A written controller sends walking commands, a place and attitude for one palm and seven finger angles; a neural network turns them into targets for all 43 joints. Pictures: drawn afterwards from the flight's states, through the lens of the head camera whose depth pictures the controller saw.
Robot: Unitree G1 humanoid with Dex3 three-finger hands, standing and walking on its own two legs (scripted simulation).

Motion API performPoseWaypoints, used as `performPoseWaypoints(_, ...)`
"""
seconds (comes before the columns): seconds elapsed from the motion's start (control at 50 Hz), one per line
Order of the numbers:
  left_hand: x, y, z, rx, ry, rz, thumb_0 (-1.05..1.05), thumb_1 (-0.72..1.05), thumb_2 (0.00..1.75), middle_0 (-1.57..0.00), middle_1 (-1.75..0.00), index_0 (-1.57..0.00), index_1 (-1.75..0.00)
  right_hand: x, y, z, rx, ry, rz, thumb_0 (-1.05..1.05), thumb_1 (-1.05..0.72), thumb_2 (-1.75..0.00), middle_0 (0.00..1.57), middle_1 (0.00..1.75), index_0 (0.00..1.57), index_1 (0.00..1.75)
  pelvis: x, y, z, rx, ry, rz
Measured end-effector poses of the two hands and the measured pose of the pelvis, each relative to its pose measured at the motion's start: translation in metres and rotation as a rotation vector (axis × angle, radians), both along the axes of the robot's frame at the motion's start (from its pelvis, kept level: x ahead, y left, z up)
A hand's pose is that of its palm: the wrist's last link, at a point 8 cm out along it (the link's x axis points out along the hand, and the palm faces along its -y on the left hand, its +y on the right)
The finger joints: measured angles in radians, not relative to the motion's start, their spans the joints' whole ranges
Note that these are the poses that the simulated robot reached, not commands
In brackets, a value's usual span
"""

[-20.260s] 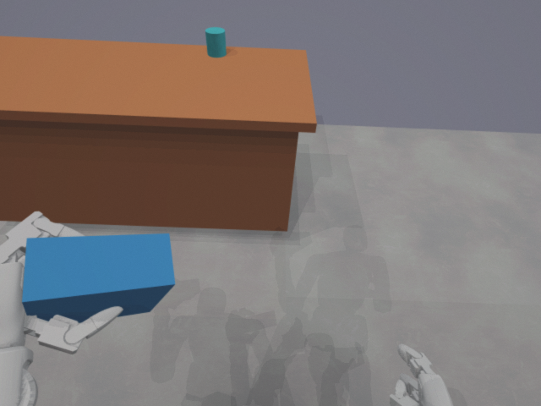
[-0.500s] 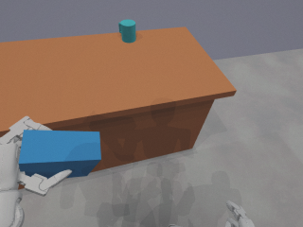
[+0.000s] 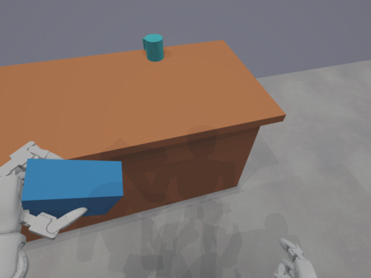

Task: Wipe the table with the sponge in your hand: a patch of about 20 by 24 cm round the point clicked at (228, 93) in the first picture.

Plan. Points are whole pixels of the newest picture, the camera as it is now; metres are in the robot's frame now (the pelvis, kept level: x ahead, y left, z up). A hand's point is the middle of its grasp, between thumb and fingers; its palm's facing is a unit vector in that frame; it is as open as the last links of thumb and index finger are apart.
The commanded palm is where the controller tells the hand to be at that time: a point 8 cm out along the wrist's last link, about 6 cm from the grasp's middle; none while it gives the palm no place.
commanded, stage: shuffle to correct the standing spot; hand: left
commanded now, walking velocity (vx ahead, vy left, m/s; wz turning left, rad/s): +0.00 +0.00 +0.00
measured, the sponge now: (87, 191) +0.23 +0.20 +0.12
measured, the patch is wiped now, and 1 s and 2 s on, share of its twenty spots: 0.00 0.00 0.00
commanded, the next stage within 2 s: none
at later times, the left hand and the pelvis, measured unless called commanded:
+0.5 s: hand (109, 143) +0.31 +0.18 +0.15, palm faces +0.30 -0.87 -0.40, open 10.2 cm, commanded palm +0.25 +0.23 +0.18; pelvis +0.08 -0.04 -0.01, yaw -4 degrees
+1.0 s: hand (166, 107) +0.40 +0.08 +0.17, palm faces +0.36 -0.82 -0.45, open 10.2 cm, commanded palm +0.36 +0.13 +0.18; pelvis +0.18 -0.15 -0.02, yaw -3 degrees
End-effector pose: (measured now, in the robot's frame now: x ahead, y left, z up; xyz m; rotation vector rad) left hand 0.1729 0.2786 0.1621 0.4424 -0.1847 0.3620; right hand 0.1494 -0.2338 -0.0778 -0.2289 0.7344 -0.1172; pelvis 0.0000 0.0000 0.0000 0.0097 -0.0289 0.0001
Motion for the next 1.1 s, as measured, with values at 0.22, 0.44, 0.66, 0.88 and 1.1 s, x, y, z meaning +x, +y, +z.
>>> performPoseWaypoints(0.22,0.033,0.015,0.015,0.065,-0.038,0.014,-0.01,-0.53,1.03,-0.74,-1.33,-0.76,-1.31,0.025,0.012,-0.002,0.067,-0.043,-0.048,0.01,-0.9,-0.9,0.2,0.3,0.2,0.3,0.025,0.004,-0.004,0.01,0.027,-0.037)
performPoseWaypoints(0.44,0.089,-0.049,-0.005,-0.005,-0.04,-0.085,-0.01,-0.53,1.03,-0.74,-1.32,-0.76,-1.31,0.045,-0.024,-0.024,0.074,0.081,-0.042,0.01,-0.9,-0.9,0.21,0.3,0.2,0.3,0.063,-0.036,-0.014,-0.002,0.004,-0.047)
performPoseWaypoints(0.66,0.146,-0.057,0.021,0.14,-0.122,-0.111,0.0,-0.53,1.03,-0.75,-1.32,-0.76,-1.31,0.099,-0.072,-0.022,-0.015,0.043,-0.1,0.01,-0.9,-0.9,0.2,0.3,0.2,0.3,0.12,-0.051,-0.024,0.031,0.002,-0.095)
performPoseWaypoints(0.88,0.186,-0.137,0.019,0.202,-0.08,-0.162,0.0,-0.53,1.03,-0.75,-1.32,-0.76,-1.3,0.153,-0.093,-0.04,0.132,-0.031,-0.05,0.01,-0.9,-0.9,0.2,0.3,0.2,0.3,0.156,-0.115,-0.034,0.016,-0.013,-0.076)
performPoseWaypoints(1.1,0.221,-0.156,0.012,0.051,-0.135,-0.035,0.0,-0.53,1.03,-0.75,-1.32,-0.76,-1.3,0.197,-0.166,-0.015,-0.009,0.035,-0.027,0.01,-0.9,-0.9,0.2,0.3,0.2,0.3,0.206,-0.162,-0.019,0.009,-0.005,-0.064)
